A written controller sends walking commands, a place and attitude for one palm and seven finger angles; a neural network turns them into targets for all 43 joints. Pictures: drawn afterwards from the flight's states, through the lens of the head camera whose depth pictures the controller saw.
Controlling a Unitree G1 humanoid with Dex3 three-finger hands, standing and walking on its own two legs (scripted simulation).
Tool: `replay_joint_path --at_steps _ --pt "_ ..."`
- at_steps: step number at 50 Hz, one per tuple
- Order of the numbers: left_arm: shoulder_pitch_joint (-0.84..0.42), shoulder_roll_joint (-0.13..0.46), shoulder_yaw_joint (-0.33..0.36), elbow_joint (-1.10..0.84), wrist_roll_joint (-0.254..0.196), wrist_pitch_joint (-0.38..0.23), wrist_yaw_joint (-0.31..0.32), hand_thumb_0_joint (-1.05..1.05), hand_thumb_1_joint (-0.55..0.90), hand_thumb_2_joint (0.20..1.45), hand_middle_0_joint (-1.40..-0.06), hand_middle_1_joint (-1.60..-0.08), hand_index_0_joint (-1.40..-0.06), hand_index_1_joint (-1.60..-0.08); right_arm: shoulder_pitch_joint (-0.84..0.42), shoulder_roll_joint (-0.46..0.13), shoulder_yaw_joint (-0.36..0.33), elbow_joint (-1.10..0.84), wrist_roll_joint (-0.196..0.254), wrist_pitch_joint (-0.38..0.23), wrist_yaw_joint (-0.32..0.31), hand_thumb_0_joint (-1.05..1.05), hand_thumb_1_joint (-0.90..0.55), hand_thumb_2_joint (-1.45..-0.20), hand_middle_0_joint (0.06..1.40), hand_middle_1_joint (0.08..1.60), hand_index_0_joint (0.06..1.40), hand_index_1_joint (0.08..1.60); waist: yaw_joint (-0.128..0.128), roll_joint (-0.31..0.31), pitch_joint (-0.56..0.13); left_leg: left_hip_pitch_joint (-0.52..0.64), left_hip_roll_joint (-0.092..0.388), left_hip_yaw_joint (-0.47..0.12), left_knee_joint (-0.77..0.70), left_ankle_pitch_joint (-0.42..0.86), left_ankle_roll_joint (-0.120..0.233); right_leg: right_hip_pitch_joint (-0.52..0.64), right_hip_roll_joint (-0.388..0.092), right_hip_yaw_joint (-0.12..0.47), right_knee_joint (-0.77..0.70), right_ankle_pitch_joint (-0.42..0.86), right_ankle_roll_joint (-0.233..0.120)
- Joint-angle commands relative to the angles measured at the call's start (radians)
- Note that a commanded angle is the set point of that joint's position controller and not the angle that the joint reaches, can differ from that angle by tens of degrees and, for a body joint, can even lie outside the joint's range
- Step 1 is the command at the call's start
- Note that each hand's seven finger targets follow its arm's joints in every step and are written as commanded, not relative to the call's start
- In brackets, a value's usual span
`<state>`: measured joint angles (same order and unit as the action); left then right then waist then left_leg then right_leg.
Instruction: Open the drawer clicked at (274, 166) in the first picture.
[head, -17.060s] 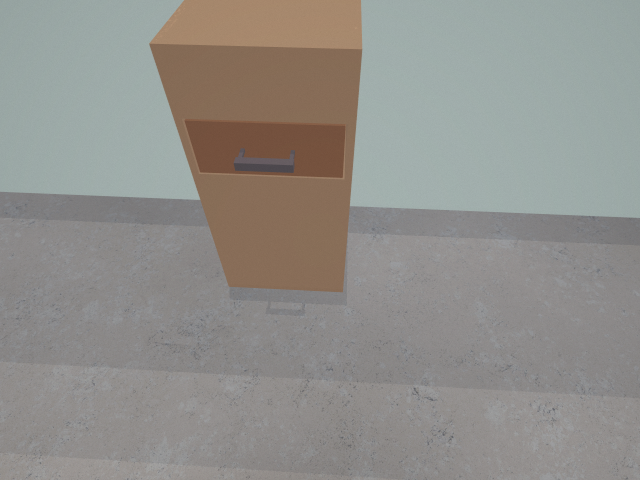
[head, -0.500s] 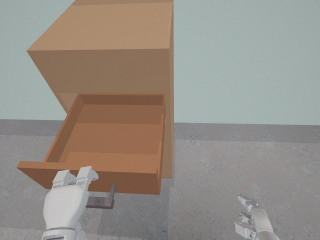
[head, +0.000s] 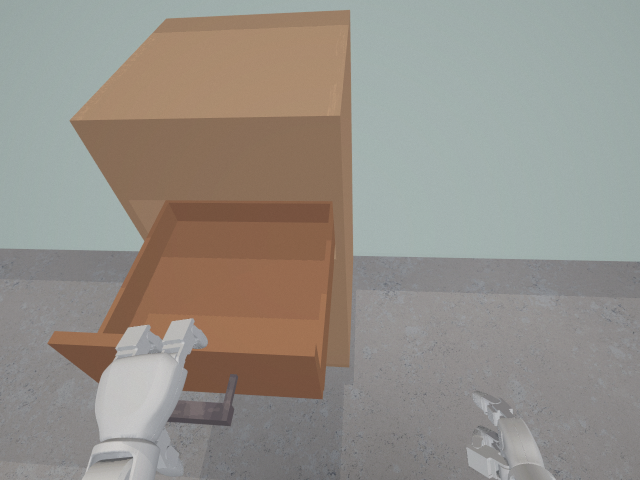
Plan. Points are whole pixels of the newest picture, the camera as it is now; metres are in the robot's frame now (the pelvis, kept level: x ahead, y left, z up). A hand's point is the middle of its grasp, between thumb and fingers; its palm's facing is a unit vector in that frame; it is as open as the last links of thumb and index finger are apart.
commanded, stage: lift the hand off the handle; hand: left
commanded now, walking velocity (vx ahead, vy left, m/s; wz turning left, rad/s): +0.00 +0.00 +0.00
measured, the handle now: (187, 395) +0.24 +0.24 -0.09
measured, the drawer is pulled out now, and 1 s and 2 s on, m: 0.30 0.30 0.30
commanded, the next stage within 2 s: draw the hand back to the body in 0.50 s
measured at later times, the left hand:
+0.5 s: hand (159, 382) +0.21 +0.21 +0.05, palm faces +0.07 -0.12 -0.99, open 13.9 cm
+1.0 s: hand (128, 385) +0.19 +0.23 +0.08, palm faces +0.05 -0.10 -0.99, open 13.9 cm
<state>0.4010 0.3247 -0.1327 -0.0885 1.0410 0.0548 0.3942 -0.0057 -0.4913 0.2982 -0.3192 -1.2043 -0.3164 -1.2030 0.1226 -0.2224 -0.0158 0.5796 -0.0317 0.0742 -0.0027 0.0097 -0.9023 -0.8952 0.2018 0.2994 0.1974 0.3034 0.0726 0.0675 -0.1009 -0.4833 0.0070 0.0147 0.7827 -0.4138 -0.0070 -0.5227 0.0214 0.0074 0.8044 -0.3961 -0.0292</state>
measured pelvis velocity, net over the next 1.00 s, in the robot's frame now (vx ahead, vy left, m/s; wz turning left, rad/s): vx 0.01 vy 0.00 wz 0.00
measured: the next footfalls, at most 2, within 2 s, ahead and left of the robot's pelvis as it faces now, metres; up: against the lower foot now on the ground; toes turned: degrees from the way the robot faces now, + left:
none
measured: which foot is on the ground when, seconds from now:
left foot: down 0.00-1.00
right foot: down 0.00-1.00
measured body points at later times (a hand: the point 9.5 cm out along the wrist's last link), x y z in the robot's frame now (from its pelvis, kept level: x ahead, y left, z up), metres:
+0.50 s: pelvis +0.01 +0.00 +0.01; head +0.02 -0.04 +0.46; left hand +0.20 +0.22 +0.11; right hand +0.23 -0.21 -0.09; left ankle -0.01 +0.13 -0.71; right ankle +0.01 -0.10 -0.71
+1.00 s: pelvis +0.01 +0.00 +0.02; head +0.02 -0.04 +0.46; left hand +0.19 +0.24 +0.13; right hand +0.23 -0.20 -0.08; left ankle -0.01 +0.13 -0.71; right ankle +0.01 -0.10 -0.71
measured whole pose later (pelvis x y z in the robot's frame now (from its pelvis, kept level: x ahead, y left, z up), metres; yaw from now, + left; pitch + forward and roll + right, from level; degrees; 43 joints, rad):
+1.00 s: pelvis +0.01 +0.00 +0.02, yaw +0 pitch +4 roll +0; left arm 0.51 0.41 -0.04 -0.31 0.96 0.03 0.25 -0.01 -0.49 0.30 -0.32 -1.20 -0.32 -1.20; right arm 0.13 -0.24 -0.01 0.56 -0.02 0.08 0.01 0.01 -0.90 -0.90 0.20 0.30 0.20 0.30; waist 0.10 0.09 -0.08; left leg -0.35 0.01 0.01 0.66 -0.38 0.00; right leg -0.38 0.02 0.01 0.67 -0.36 -0.02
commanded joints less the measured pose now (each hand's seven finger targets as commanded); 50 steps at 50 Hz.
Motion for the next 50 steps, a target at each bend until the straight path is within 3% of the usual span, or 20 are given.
replay_joint_path --at_steps 1,6,14,17,19,23,26,30,32,33,34,36,39,45,47,50 --pt "-0.080 0.153 0.122 -0.226 0.002 -0.019 0.028 0.000 -0.500 0.300 -0.300 -1.200 -0.300 -1.200 -0.147 -0.088 -0.030 -0.163 0.007 -0.059 -0.005 0.000 -0.900 -0.900 0.200 0.300 0.200 0.300 0.005 -0.070 -0.136 0.086 -0.030 0.012 -0.116 0.220 0.031 0.105 0.001 0.019 -0.161 0.249 -0.009" --pt "-0.034 0.163 0.140 -0.254 -0.014 -0.019 0.014 0.000 -0.500 0.300 -0.300 -1.200 -0.300 -1.200 -0.149 -0.088 -0.029 -0.163 0.009 -0.061 -0.003 0.000 -0.900 -0.900 0.200 0.300 0.200 0.300 0.008 -0.068 -0.140 0.105 -0.031 0.014 -0.126 0.255 0.031 0.135 0.000 0.021 -0.169 0.303 -0.008" --pt "-0.045 0.142 0.102 -0.324 -0.023 -0.029 -0.024 0.000 -0.500 0.300 -0.300 -1.200 -0.300 -1.200 -0.145 -0.086 -0.031 -0.173 0.008 -0.063 0.008 0.000 -0.900 -0.900 0.200 0.300 0.200 0.300 0.004 -0.057 -0.124 0.144 -0.023 0.011 -0.141 0.270 0.034 0.129 -0.002 0.010 -0.187 0.285 -0.008" --pt "-0.030 0.187 0.154 -0.321 -0.020 -0.029 -0.023 0.000 -0.500 0.300 -0.300 -1.200 -0.300 -1.200 -0.144 -0.087 -0.028 -0.174 0.009 -0.061 0.008 0.000 -0.900 -0.900 0.200 0.300 0.200 0.300 0.011 -0.077 -0.122 0.142 -0.025 0.010 -0.149 0.265 0.030 0.143 0.001 0.023 -0.201 0.277 -0.010" --pt "-0.059 0.169 0.136 -0.311 -0.018 -0.021 -0.027 0.000 -0.500 0.300 -0.300 -1.200 -0.300 -1.200 -0.151 -0.083 -0.026 -0.170 0.012 -0.060 0.008 0.000 -0.900 -0.900 0.200 0.300 0.200 0.300 0.007 -0.072 -0.099 0.142 -0.022 0.011 -0.156 0.258 0.031 0.136 -0.001 0.014 -0.202 0.275 -0.008" --pt "-0.005 0.147 0.119 -0.307 -0.028 -0.009 -0.042 0.000 -0.500 0.300 -0.300 -1.200 -0.300 -1.200 -0.139 -0.084 -0.024 -0.177 0.014 -0.064 0.015 0.000 -0.900 -0.900 0.200 0.300 0.200 0.300 0.018 -0.080 -0.144 0.158 -0.021 0.015 -0.159 0.303 0.032 0.171 -0.001 0.009 -0.197 0.325 -0.006" --pt "0.003 0.138 0.105 -0.313 -0.039 -0.009 -0.059 0.000 -0.500 0.300 -0.300 -1.200 -0.300 -1.200 -0.152 -0.087 -0.020 -0.181 0.017 -0.061 0.018 0.000 -0.900 -0.900 0.200 0.300 0.200 0.300 0.010 -0.101 -0.102 0.144 -0.021 0.014 -0.168 0.298 0.032 0.174 -0.004 0.010 -0.205 0.346 -0.003" --pt "-0.009 0.170 0.137 -0.334 -0.025 -0.030 -0.060 0.000 -0.500 0.300 -0.300 -1.200 -0.300 -1.200 -0.140 -0.087 -0.021 -0.182 0.008 -0.061 0.017 0.000 -0.900 -0.900 0.200 0.300 0.200 0.300 0.017 -0.075 -0.113 0.151 -0.023 0.017 -0.166 0.286 0.033 0.163 -0.004 0.020 -0.212 0.318 -0.006" --pt "-0.009 0.201 0.170 -0.381 -0.025 -0.044 -0.051 0.000 -0.500 0.300 -0.300 -1.200 -0.300 -1.200 -0.141 -0.086 -0.025 -0.185 0.008 -0.062 0.017 0.000 -0.900 -0.900 0.200 0.300 0.200 0.300 0.019 -0.040 -0.131 0.173 -0.021 0.015 -0.165 0.308 0.030 0.173 -0.002 0.030 -0.214 0.327 -0.014" --pt "-0.003 0.189 0.160 -0.392 -0.021 -0.047 -0.047 0.000 -0.500 0.300 -0.300 -1.200 -0.300 -1.200 -0.134 -0.084 -0.024 -0.187 0.005 -0.062 0.020 0.000 -0.900 -0.900 0.200 0.300 0.200 0.300 0.022 -0.013 -0.143 0.179 -0.021 0.015 -0.163 0.306 0.031 0.164 -0.005 0.019 -0.210 0.309 -0.014" --pt "-0.012 0.190 0.164 -0.399 -0.030 -0.050 -0.045 0.000 -0.500 0.300 -0.300 -1.200 -0.300 -1.200 -0.136 -0.083 -0.026 -0.184 0.008 -0.062 0.020 0.000 -0.900 -0.900 0.200 0.300 0.200 0.300 0.015 -0.024 -0.131 0.184 -0.018 0.013 -0.162 0.308 0.032 0.162 -0.006 0.018 -0.211 0.321 -0.014" --pt "0.032 0.217 0.204 -0.397 -0.037 -0.052 -0.039 0.000 -0.500 0.300 -0.300 -1.200 -0.300 -1.200 -0.140 -0.084 -0.027 -0.186 0.009 -0.062 0.018 0.000 -0.900 -0.900 0.200 0.300 0.200 0.300 0.024 -0.033 -0.134 0.177 -0.019 0.015 -0.164 0.317 0.030 0.178 -0.005 0.021 -0.212 0.347 -0.013" --pt "0.078 0.196 0.198 -0.399 -0.059 -0.040 -0.050 0.000 -0.500 0.300 -0.300 -1.200 -0.300 -1.200 -0.145 -0.087 -0.028 -0.191 0.017 -0.060 0.021 0.000 -0.900 -0.900 0.200 0.300 0.200 0.300 0.021 -0.067 -0.119 0.168 -0.016 0.014 -0.170 0.320 0.031 0.189 -0.009 0.015 -0.216 0.367 -0.008" --pt "0.037 0.212 0.181 -0.428 -0.077 -0.029 -0.101 0.000 -0.500 0.300 -0.300 -1.200 -0.300 -1.200 -0.146 -0.095 -0.021 -0.201 0.019 -0.057 0.016 0.000 -0.900 -0.900 0.200 0.300 0.200 0.300 0.018 -0.069 -0.080 0.185 -0.011 0.013 -0.196 0.276 0.040 0.170 -0.014 -0.004 -0.250 0.273 0.001" --pt "0.028 0.261 0.228 -0.435 -0.077 -0.035 -0.109 0.000 -0.500 0.300 -0.300 -1.200 -0.300 -1.200 -0.152 -0.098 -0.017 -0.199 0.019 -0.057 0.009 0.000 -0.900 -0.900 0.200 0.300 0.200 0.300 0.022 -0.053 -0.074 0.196 -0.010 0.011 -0.208 0.271 0.035 0.185 -0.014 0.017 -0.270 0.261 -0.004" --pt "0.044 0.264 0.240 -0.447 -0.086 -0.049 -0.122 0.000 -0.500 0.300 -0.300 -1.200 -0.300 -1.200 -0.142 -0.097 -0.015 -0.204 0.019 -0.057 0.007 0.000 -0.900 -0.900 0.200 0.300 0.200 0.300 0.031 -0.053 -0.079 0.203 -0.010 0.012 -0.214 0.281 0.037 0.198 -0.017 -0.001 -0.271 0.272 -0.001"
